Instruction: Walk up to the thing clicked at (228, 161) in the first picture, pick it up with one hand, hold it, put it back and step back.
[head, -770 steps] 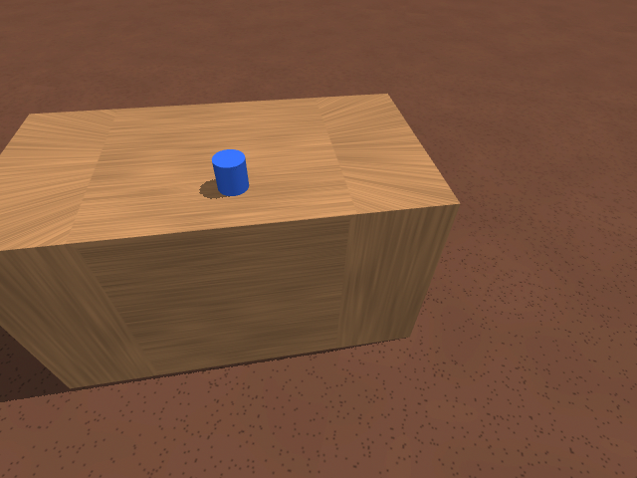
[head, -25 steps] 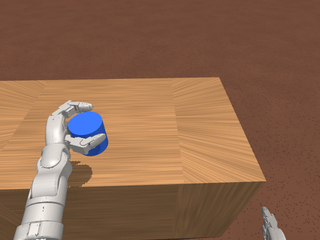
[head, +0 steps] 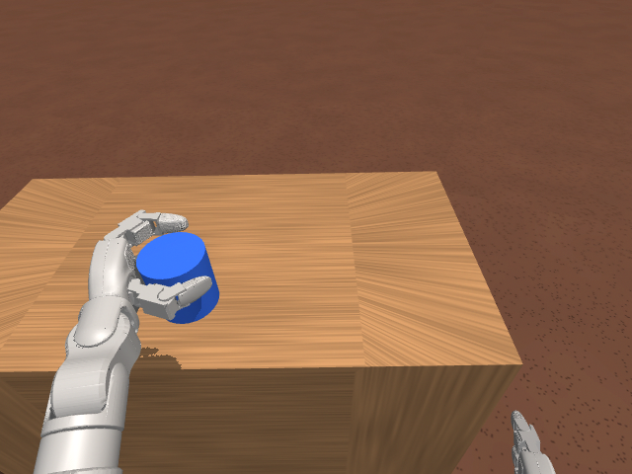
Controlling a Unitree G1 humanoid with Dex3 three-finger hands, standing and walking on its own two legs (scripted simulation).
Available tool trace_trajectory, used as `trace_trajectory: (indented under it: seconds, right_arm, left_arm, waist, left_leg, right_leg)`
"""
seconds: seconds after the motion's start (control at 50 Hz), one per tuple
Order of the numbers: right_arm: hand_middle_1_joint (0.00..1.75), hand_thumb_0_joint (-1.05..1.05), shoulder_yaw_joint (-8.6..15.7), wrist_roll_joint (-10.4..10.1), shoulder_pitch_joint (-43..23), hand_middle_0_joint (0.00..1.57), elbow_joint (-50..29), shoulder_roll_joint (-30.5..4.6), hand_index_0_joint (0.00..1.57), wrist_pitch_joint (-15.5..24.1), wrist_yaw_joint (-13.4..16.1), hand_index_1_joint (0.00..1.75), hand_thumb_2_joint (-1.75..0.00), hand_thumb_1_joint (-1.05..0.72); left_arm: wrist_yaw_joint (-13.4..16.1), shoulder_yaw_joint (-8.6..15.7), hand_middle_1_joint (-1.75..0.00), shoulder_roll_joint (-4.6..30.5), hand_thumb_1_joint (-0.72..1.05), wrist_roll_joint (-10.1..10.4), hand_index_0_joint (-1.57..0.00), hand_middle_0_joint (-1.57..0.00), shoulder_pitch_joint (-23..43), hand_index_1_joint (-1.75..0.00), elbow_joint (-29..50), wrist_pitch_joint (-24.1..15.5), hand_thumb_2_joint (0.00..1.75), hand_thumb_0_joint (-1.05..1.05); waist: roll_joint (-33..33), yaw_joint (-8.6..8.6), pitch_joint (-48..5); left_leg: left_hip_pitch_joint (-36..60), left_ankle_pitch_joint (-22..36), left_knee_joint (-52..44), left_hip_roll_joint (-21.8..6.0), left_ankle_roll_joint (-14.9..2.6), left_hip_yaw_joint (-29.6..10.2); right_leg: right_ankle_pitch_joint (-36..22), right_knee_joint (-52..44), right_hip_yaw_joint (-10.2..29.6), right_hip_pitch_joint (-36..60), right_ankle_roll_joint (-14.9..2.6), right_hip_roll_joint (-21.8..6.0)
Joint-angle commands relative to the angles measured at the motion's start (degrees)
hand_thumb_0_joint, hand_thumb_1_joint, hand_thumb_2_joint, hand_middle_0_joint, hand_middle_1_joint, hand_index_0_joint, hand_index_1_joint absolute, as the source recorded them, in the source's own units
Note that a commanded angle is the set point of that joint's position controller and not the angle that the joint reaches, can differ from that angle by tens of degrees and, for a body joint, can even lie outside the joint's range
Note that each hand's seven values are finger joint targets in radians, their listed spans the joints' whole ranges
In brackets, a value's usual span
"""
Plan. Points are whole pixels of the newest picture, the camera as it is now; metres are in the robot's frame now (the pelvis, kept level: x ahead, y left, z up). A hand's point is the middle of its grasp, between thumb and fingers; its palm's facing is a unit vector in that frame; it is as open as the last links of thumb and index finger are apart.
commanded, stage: lift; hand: left
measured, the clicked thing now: (181, 278) +0.36 +0.17 +0.13
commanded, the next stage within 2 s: hold in 0.04 s
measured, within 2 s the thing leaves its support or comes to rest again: neither
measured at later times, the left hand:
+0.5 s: hand (159, 258) +0.34 +0.18 +0.18, palm faces +0.17 -0.99 -0.01, open 10.6 cm
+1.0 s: hand (154, 254) +0.34 +0.18 +0.18, palm faces +0.18 -0.98 -0.01, open 10.6 cm
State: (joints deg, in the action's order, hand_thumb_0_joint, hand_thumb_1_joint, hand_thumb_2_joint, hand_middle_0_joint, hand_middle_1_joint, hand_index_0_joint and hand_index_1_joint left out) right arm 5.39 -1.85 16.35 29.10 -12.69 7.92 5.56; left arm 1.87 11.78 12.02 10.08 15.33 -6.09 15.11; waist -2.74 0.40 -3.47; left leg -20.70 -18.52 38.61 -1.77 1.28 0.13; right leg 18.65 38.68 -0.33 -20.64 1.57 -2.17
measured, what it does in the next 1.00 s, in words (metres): stands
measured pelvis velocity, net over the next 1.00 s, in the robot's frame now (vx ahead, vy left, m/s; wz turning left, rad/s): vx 0.01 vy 0.01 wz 0.01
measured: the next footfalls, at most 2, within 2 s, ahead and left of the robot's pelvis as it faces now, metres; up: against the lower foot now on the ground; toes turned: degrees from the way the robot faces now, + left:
none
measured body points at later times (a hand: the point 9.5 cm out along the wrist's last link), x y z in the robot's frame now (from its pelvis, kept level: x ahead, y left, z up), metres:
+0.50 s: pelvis +0.01 +0.01 +0.01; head -0.02 -0.02 +0.46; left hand +0.33 +0.23 +0.18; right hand +0.17 -0.26 -0.06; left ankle +0.02 +0.13 -0.72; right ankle +0.02 -0.14 -0.72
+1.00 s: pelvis +0.01 +0.01 +0.01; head +0.00 -0.02 +0.46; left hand +0.33 +0.23 +0.19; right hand +0.18 -0.25 -0.06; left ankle +0.02 +0.13 -0.72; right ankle +0.02 -0.14 -0.72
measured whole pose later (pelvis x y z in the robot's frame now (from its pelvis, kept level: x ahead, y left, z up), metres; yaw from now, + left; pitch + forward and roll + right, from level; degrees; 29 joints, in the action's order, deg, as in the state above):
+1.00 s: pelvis +0.01 +0.01 +0.01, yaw +1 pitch -1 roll +0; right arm 6.5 -1.4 14.1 36.6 -12.4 13.7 4.7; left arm 1.2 12.7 10.9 10.8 11.4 5.8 22.4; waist -3.3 -0.4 -2.2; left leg -14.8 -17.0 32.8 -1.4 0.9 -0.3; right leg 16.7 31.7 -1.1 -13.9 1.9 -2.5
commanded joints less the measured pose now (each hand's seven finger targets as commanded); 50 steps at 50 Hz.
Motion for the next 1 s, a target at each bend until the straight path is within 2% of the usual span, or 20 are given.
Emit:
trace_trajectory:
  seconds: [0.0, 0.08, 0.18, 0.2, 0.22, 0.26, 0.32, 0.36, 0.44, 0.48, 0.58, 0.6, 0.62, 0.7, 0.78, 0.84, 0.88, 0.94, 0.96, 0.98]
  right_arm:
    - [0.05, 0.0, 3.6, 0.1, -6.6, 0.05, -8.2, -8.0, 0.05, 4.4, 0.7, 0.05, -0.05, 0.53]
    - [0.05, 0.0, 3.3, 0.2, -6.9, 0.05, -8.1, -7.4, 0.05, 5.4, 0.7, 0.05, -0.06, 0.53]
    - [0.05, 0.0, 1.7, 0.1, -8.7, 0.05, -7.6, -5.6, 0.05, 6.6, 0.3, 0.05, -0.06, 0.51]
    - [0.05, 0.0, 2.9, 0.2, -7.9, 0.05, -7.2, -6.7, 0.05, 6.8, 0.6, 0.05, -0.06, 0.51]
    - [0.05, 0.0, 1.4, 0.2, -6.6, 0.05, -5.9, -5.0, 0.05, 6.7, 0.4, 0.05, -0.06, 0.51]
    - [0.05, 0.0, 4.2, 0.2, -7.3, 0.05, -6.2, -8.5, 0.05, 7.1, 0.6, 0.05, -0.06, 0.51]
    - [0.05, 0.0, 3.4, 0.2, -7.5, 0.05, -5.4, -7.0, 0.05, 7.5, 0.3, 0.05, -0.06, 0.51]
    - [0.05, 0.0, 4.1, 0.3, -7.4, 0.05, -6.0, -7.7, 0.05, 7.7, 0.4, 0.05, -0.06, 0.5]
    - [0.05, 0.0, 3.5, 0.2, -8.7, 0.05, -5.6, -7.2, 0.05, 8.2, 0.3, 0.05, -0.06, 0.51]
    - [0.05, 0.0, 3.1, 0.2, -8.8, 0.05, -5.2, -6.9, 0.05, 8.1, 0.3, 0.05, -0.06, 0.5]
    - [0.05, 0.0, 2.7, 0.1, -8.5, 0.05, -4.9, -6.0, 0.05, 8.2, -0.1, 0.05, -0.06, 0.51]
    - [0.05, 0.0, 3.8, 0.3, -8.6, 0.05, -4.6, -7.6, 0.05, 8.2, -0.1, 0.05, -0.06, 0.5]
    - [0.05, 0.0, 3.1, 0.2, -8.2, 0.05, -4.3, -6.6, 0.05, 8.2, -0.3, 0.05, -0.06, 0.51]
    - [0.05, 0.0, 4.4, 0.4, -8.5, 0.05, -3.4, -7.9, 0.05, 8.4, -0.1, 0.05, -0.06, 0.5]
    - [0.05, 0.0, 3.9, 0.4, -9.0, 0.05, -3.1, -7.0, 0.05, 8.6, 0.1, 0.05, -0.06, 0.5]
    - [0.05, 0.0, 3.3, 0.6, -7.8, 0.05, -2.3, -6.2, 0.05, 8.8, 0.0, 0.05, -0.06, 0.5]
    - [0.05, 0.0, 3.0, 0.4, -9.3, 0.05, -3.0, -6.1, 0.05, 9.1, 0.0, 0.05, -0.06, 0.5]
    - [0.05, 0.0, 2.3, 0.4, -9.9, 0.05, -1.5, -6.0, 0.05, 9.0, -0.6, 0.05, -0.06, 0.5]
    - [0.05, 0.0, 3.5, 0.4, -10.4, 0.05, -2.9, -7.5, 0.05, 9.1, -0.5, 0.05, -0.06, 0.5]
    - [0.05, 0.0, 3.8, 0.3, -10.9, 0.05, -2.7, -8.0, 0.05, 9.0, -0.5, 0.05, -0.06, 0.5]
  left_arm:
    - [0.3, 4.1, -1.41, 10.6, 0.04, 1.2, -1.26, -1.23, 25.9, -1.41, 18.2, -4.9, 1.27, 0.0]
    - [0.5, 4.9, -1.41, 10.3, 0.06, 1.4, -1.26, -1.23, 25.6, -1.41, 18.7, -4.3, 1.27, 0.0]
    - [0.3, 3.8, -1.36, 9.7, 0.0, 1.4, -1.23, -1.21, 26.2, -1.37, 23.7, -3.8, 1.18, 0.0]
    - [0.2, 4.4, -1.36, 9.8, 0.0, 1.6, -1.24, -1.21, 24.8, -1.36, 21.3, -3.4, 1.18, 0.0]
    - [0.0, 3.5, -1.36, 8.3, 0.0, 1.8, -1.23, -1.21, 23.1, -1.36, 21.2, -3.1, 1.18, 0.0]
    - [0.0, 4.9, -1.35, 10.1, -0.02, 1.8, -1.21, -1.19, 23.2, -1.35, 22.1, -2.6, 1.17, 0.0]
    - [0.1, 3.8, -1.34, 9.2, -0.02, 1.4, -1.21, -1.19, 23.8, -1.34, 25.0, -1.8, 1.15, 0.0]
    - [0.3, 5.4, -1.32, 10.3, 0.0, 1.4, -1.2, -1.18, 23.2, -1.33, 25.1, -1.5, 1.14, 0.0]
    - [-0.1, 3.6, -1.35, 6.9, -0.02, 2.3, -1.21, -1.18, 20.4, -1.35, 23.3, 0.1, 1.17, 0.0]
    - [-0.3, 3.8, -1.34, 8.3, -0.02, 1.9, -1.22, -1.19, 21.9, -1.34, 26.1, 0.5, 1.15, 0.0]
    - [-0.4, 2.5, -1.34, 6.0, -0.03, 2.2, -1.21, -1.18, 19.8, -1.34, 27.7, 1.6, 1.16, 0.0]
    - [0.0, 4.6, -1.34, 7.9, -0.04, 2.0, -1.21, -1.19, 19.8, -1.35, 27.4, 1.7, 1.15, 0.0]
    - [-0.1, 2.9, -1.34, 7.0, -0.03, 1.6, -1.21, -1.19, 20.1, -1.34, 28.0, 1.8, 1.15, 0.0]
    - [0.6, 5.7, -1.33, 9.7, -0.05, 1.7, -1.2, -1.17, 21.7, -1.33, 30.8, 1.6, 1.14, 0.0]
    - [0.9, 6.5, -1.35, 10.2, -0.01, 1.4, -1.21, -1.18, 22.0, -1.35, 30.7, 1.2, 1.16, 0.0]
    - [0.2, 5.7, -1.36, 8.5, -0.02, 1.9, -1.22, -1.19, 19.2, -1.36, 28.5, 1.4, 1.18, 0.0]
    - [-0.5, 2.4, -1.35, 5.9, 0.0, 2.2, -1.21, -1.19, 19.2, -1.35, 28.8, 1.8, 1.17, 0.0]
    - [-1.4, 1.2, -1.36, 5.0, -0.02, 2.2, -1.22, -1.2, 17.9, -1.36, 26.8, 2.5, 1.17, 0.0]
    - [-1.4, 3.0, -1.37, 6.9, -0.03, 2.2, -1.24, -1.22, 18.5, -1.37, 26.1, 2.6, 1.17, 0.0]
    - [-1.5, 3.0, -1.37, 6.9, -0.03, 2.2, -1.24, -1.22, 17.9, -1.37, 26.1, 2.6, 1.17, 0.0]
  waist:
    - [1.5, 0.54, -12.6]
    - [2.0, 0.31, -13.3]
    - [0.7, -0.54, -13.0]
    - [1.6, 0.31, -12.8]
    - [2.3, -0.22, -11.7]
    - [1.4, 0.32, -12.3]
    - [0.7, -0.2, -11.6]
    - [2.1, -0.08, -12.7]
    - [3.7, -0.04, -10.4]
    - [2.3, -0.56, -11.5]
    - [2.0, -0.5, -11.4]
    - [2.1, -0.7, -12.5]
    - [1.2, -0.29, -11.5]
    - [1.8, -0.23, -12.4]
    - [1.2, -0.39, -12.4]
    - [2.1, -0.11, -12.4]
    - [1.3, 0.05, -11.3]
    - [1.0, -0.32, -9.6]
    - [2.1, -0.35, -10.7]
    - [2.1, -0.29, -10.2]
  left_leg:
    - [7.1, 7.8, -6.4, 1.8, -1.6, 1.5]
    - [7.9, 8.1, -7.0, 1.7, -1.62, 1.4]
    - [8.3, 7.2, -8.0, 1.9, -1.59, 1.3]
    - [8.9, 7.9, -7.8, 1.8, -1.7, 1.3]
    - [8.3, 8.4, -8.0, 1.7, -1.73, 1.1]
    - [9.2, 7.8, -8.4, 1.8, -1.56, 1.3]
    - [9.1, 7.4, -9.0, 1.7, -1.38, 1.1]
    - [9.9, 8.4, -9.2, 1.7, -1.43, 0.9]
    - [9.7, 9.5, -9.5, 1.5, -1.55, 0.8]
    - [10.2, 10.4, -9.5, 1.9, -1.6, 0.9]
    - [11.2, 14.0, -9.1, 1.8, -1.57, 0.9]
    - [11.5, 14.3, -9.2, 1.8, -1.55, 0.8]
    - [11.4, 13.5, -9.6, 1.8, -1.5, 0.8]
    - [11.9, 14.3, -9.0, 2.1, -1.8, 1.0]
    - [12.0, 12.6, -9.9, 2.0, -1.54, 0.7]
    - [11.8, 14.1, -9.6, 1.9, -1.66, 0.7]
    - [11.9, 14.6, -9.8, 1.8, -1.45, 0.7]
    - [11.3, 14.0, -10.3, 1.7, -1.36, 0.3]
    - [11.4, 14.0, -10.3, 1.8, -1.52, 0.4]
    - [11.5, 13.5, -10.4, 1.8, -1.6, 0.4]
  right_leg:
    - [-8.8, -7.6, -2.2, 3.4, -0.72, 1.5]
    - [-9.0, -8.2, -2.3, 4.5, -0.65, 1.5]
    - [-7.9, -9.1, -2.5, 5.5, -0.82, 1.5]
    - [-8.6, -9.4, -2.5, 5.3, -0.62, 1.5]
    - [-9.0, -9.3, -2.7, 5.4, -0.69, 1.6]
    - [-8.7, -9.7, -2.5, 5.2, -0.79, 1.7]
    - [-7.9, -10.1, -2.8, 5.6, -0.96, 1.8]
    - [-8.6, -10.4, -3.0, 6.2, -0.81, 1.9]
    - [-9.9, -10.7, -3.1, 6.4, -0.7, 2.0]
    - [-10.7, -10.9, -2.9, 7.2, -0.79, 1.7]
    - [-14.0, -10.4, -3.2, 7.9, -0.74, 1.7]
    - [-14.2, -10.4, -3.1, 8.5, -0.79, 1.7]
    - [-13.6, -10.8, -3.2, 7.8, -0.87, 1.8]
    - [-14.8, -11.0, -2.7, 8.8, -0.56, 1.4]
    - [-12.7, -11.4, -2.9, 8.7, -0.73, 1.7]
    - [-14.2, -11.2, -3.1, 9.1, -0.64, 1.7]
    - [-14.6, -11.1, -3.2, 8.5, -0.78, 1.8]
    - [-13.8, -11.3, -3.5, 7.8, -0.96, 1.9]
    - [-14.0, -11.6, -3.4, 8.5, -0.91, 1.9]
    - [-13.6, -11.7, -3.5, 8.4, -0.88, 1.8]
